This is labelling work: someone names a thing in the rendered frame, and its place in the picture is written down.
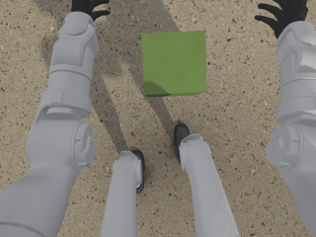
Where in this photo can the carton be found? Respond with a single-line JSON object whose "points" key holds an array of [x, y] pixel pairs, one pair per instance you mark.
{"points": [[174, 63]]}

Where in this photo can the right robot thigh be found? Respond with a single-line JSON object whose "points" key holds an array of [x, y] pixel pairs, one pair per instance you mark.
{"points": [[213, 215]]}

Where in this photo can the robot right upper arm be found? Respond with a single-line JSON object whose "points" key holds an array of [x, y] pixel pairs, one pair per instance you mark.
{"points": [[292, 149]]}

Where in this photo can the robot left forearm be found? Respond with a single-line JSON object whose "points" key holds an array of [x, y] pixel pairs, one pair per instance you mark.
{"points": [[67, 95]]}

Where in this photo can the right robot foot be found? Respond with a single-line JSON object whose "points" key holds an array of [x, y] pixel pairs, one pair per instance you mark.
{"points": [[181, 131]]}

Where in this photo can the right robot hand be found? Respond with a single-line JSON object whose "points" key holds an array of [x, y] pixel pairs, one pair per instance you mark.
{"points": [[291, 11]]}

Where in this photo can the robot right forearm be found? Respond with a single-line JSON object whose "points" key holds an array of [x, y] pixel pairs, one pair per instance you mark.
{"points": [[296, 57]]}

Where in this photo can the left robot hand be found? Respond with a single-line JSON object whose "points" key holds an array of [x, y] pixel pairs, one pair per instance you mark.
{"points": [[87, 6]]}

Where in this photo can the robot left upper arm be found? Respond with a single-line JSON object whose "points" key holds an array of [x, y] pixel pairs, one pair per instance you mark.
{"points": [[35, 205]]}

